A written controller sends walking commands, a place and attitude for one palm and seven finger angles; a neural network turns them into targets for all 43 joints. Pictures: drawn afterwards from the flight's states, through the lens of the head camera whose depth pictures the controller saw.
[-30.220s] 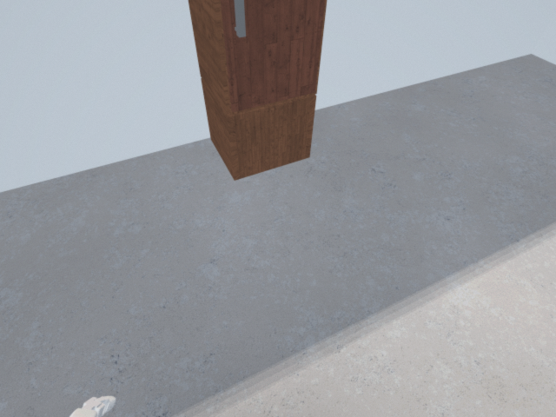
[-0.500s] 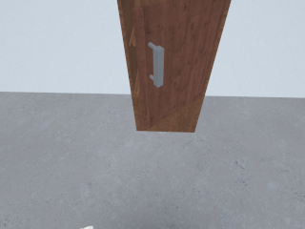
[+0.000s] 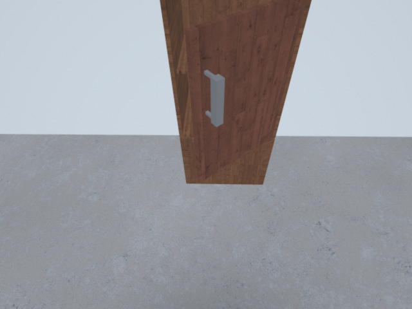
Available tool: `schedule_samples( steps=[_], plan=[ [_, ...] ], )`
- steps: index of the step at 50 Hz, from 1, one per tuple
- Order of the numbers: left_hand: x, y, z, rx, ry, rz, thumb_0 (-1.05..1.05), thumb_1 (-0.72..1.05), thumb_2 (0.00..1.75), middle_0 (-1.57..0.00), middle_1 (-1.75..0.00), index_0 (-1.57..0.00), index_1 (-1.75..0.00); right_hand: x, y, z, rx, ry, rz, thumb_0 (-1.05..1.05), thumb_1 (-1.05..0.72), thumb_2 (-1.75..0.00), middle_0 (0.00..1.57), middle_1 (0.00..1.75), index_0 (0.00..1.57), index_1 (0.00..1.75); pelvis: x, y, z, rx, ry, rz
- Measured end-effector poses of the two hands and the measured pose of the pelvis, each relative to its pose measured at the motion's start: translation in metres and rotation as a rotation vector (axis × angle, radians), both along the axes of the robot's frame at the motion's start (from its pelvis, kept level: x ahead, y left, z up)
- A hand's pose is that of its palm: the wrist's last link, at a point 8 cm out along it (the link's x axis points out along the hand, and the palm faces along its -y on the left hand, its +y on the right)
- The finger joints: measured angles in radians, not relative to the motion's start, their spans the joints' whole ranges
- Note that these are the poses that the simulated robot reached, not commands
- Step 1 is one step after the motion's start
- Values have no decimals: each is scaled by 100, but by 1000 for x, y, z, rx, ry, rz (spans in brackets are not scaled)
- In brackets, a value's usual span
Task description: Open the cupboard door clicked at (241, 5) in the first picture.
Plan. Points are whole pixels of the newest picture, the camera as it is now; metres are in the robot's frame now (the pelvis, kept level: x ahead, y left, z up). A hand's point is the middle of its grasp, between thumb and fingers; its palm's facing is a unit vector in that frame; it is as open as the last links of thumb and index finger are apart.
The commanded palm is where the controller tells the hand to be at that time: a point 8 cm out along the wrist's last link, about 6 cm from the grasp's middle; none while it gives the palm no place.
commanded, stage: let the arm hang, fingers relaxed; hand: left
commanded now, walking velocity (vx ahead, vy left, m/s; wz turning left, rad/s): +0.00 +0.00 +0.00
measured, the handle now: (212, 98) +0.63 +0.01 +0.05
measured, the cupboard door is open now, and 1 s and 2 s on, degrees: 39 39 39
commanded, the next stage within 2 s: look to check the result in 0.30 s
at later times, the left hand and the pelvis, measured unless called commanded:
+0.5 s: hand out of the picture +0.00 +0.17 -0.17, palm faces +0.01 -0.98 -0.19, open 7.4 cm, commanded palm none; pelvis +0.01 +0.01 +0.00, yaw -1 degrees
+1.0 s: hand out of the picture +0.04 +0.18 -0.17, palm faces +0.00 -0.97 -0.23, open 7.4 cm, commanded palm none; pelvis +0.02 +0.00 +0.00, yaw +0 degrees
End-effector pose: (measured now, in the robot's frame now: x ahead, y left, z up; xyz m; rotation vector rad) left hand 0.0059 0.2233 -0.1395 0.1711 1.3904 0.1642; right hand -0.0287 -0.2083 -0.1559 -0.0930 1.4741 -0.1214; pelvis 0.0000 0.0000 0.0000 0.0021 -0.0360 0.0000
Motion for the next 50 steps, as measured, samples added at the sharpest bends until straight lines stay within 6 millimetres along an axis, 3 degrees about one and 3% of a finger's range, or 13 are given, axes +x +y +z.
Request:
schedule_samples(
  steps=[10,25,50],
  plan=[
    [-5,-1,-3,-15,18,0,0,92,90,-20,-30,-20,-30,-8,15,0,12,12,-25,0,-90,-89,20,30,20,30,1,5,0,2,2,-7],
    [-11,-4,-5,-29,50,8,0,91,90,-20,-30,-20,-30,9,12,1,-4,-12,-21,0,-91,-89,20,30,20,30,5,9,-1,4,13,-11],
    [32,8,3,19,-33,-22,0,91,90,-20,-30,-20,-30,48,-21,5,-49,-71,11,0,-90,-89,20,30,20,30,17,-1,1,4,11,-5]
  ],
)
